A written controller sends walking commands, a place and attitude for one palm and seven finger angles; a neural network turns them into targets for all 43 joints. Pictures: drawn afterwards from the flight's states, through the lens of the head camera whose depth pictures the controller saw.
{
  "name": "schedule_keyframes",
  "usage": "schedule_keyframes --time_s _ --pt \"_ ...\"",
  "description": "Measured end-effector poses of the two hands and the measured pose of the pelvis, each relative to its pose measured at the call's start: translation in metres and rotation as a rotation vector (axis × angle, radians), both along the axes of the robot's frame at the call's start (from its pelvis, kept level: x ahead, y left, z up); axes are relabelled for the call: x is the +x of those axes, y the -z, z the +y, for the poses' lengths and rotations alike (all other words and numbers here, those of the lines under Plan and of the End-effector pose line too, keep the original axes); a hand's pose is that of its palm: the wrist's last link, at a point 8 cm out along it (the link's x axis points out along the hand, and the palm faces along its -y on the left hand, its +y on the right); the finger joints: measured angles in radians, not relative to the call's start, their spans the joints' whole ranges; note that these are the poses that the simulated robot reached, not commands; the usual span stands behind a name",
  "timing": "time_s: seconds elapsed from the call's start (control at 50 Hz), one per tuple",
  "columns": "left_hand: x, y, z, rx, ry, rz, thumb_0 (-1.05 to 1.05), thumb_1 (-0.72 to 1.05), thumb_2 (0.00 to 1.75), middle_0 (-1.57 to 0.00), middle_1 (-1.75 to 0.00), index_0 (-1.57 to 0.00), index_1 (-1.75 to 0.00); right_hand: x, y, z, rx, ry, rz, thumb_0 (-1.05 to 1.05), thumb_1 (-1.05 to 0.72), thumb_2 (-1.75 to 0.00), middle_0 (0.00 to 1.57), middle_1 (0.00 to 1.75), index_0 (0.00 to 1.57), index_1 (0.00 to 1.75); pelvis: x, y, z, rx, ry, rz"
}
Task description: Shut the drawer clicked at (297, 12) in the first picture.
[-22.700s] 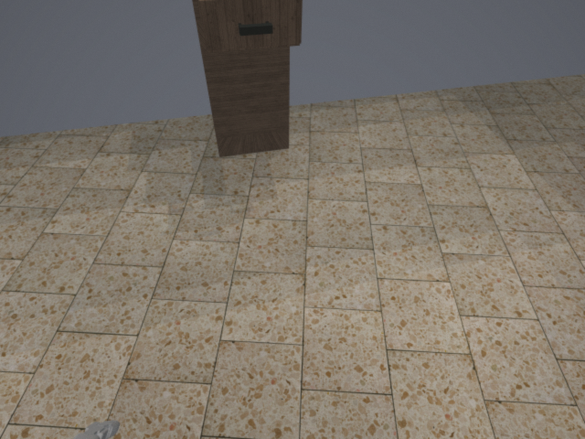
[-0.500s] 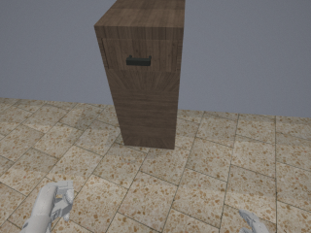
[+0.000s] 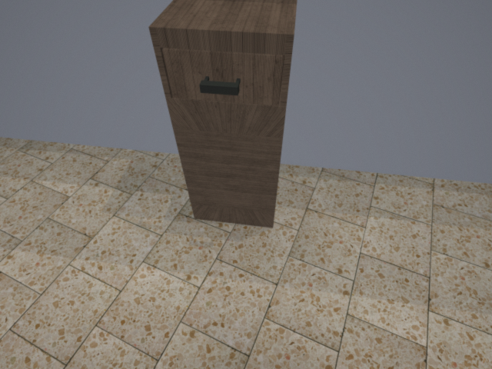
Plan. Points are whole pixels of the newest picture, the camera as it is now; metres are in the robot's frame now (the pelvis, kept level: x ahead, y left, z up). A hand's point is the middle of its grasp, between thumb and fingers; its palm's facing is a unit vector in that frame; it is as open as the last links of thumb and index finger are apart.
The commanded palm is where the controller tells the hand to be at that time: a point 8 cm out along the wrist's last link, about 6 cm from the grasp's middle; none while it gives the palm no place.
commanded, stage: let the arm hang, fingers relaxed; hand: left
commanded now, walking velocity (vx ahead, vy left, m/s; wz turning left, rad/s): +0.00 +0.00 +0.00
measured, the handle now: (221, 84) +0.86 +0.14 +0.01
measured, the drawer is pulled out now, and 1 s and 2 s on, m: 0.00 0.00 0.00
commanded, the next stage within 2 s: look to check the result in 0.46 s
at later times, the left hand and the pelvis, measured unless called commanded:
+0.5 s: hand out of the picture +0.03 +0.17 -0.17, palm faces +0.04 -0.98 -0.20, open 7.3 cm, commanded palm none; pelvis +0.01 -0.01 +0.00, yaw +0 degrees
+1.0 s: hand out of the picture +0.03 +0.16 -0.17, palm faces +0.04 -0.98 -0.19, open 7.4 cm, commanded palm none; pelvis +0.03 -0.01 +0.00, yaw +0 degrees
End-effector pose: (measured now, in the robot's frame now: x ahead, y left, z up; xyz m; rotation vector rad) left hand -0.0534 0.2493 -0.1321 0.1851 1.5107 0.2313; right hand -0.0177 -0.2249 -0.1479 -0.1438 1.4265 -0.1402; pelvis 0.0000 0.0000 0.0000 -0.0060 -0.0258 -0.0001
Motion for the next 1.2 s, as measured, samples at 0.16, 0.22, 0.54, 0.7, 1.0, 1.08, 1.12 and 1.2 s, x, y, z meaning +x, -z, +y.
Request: schedule_keyframes --time_s 0.16,0.22,0.54,0.7,1.0,1.08,1.12,1.2 --pt "0.039 0.006 -0.018 -0.031 0.024 -0.088 0.01 0.91 0.90 -0.25 -0.37 -0.26 -0.37 -0.001 0.002 0.008 0.024 0.025 0.000 0.00 -0.90 -0.90 0.20 0.30 0.20 0.30 0.004 -0.001 -0.004 0.005 0.007 -0.002" --pt "0.056 0.009 -0.027 -0.051 0.034 -0.128 0.01 0.91 0.90 -0.23 -0.34 -0.23 -0.33 0.000 0.001 0.008 0.023 0.032 -0.003 0.00 -0.90 -0.90 0.20 0.30 0.20 0.30 0.006 -0.001 -0.005 0.005 0.007 -0.003" --pt "0.072 0.009 -0.034 -0.058 0.027 -0.126 0.01 0.92 0.90 -0.20 -0.30 -0.20 -0.30 0.008 -0.001 0.006 0.017 0.038 0.015 0.00 -0.90 -0.90 0.20 0.30 0.20 0.30 0.016 -0.002 -0.010 0.005 0.004 0.003" --pt "0.063 0.008 -0.035 -0.056 0.010 -0.086 0.01 0.91 0.90 -0.20 -0.30 -0.20 -0.30 0.020 -0.001 0.002 0.009 0.029 0.012 0.00 -0.90 -0.90 0.20 0.30 0.20 0.30 0.023 -0.003 -0.010 0.006 0.002 0.001" --pt "0.073 0.010 -0.039 -0.068 0.015 -0.093 0.00 0.91 0.90 -0.20 -0.30 -0.20 -0.30 0.043 -0.003 -0.002 -0.003 0.020 -0.022 0.00 -0.90 -0.90 0.20 0.30 0.20 0.30 0.031 -0.004 -0.011 0.005 0.006 0.000" --pt "0.080 0.009 -0.039 -0.065 0.020 -0.103 0.00 0.91 0.90 -0.20 -0.30 -0.20 -0.30 0.045 -0.003 -0.002 -0.001 0.020 -0.023 0.00 -0.90 -0.90 0.20 0.30 0.20 0.30 0.033 -0.004 -0.011 0.007 0.008 0.000" --pt "0.082 0.008 -0.038 -0.063 0.023 -0.106 0.00 0.91 0.90 -0.20 -0.30 -0.20 -0.30 0.045 -0.003 -0.002 0.002 0.021 -0.021 0.00 -0.90 -0.90 0.20 0.30 0.20 0.30 0.034 -0.004 -0.011 0.007 0.008 0.000" --pt "0.087 0.007 -0.037 -0.059 0.028 -0.110 0.00 0.91 0.90 -0.20 -0.30 -0.20 -0.30 0.044 -0.002 -0.001 0.006 0.024 -0.014 0.00 -0.90 -0.90 0.20 0.30 0.20 0.30 0.035 -0.004 -0.012 0.008 0.009 0.002"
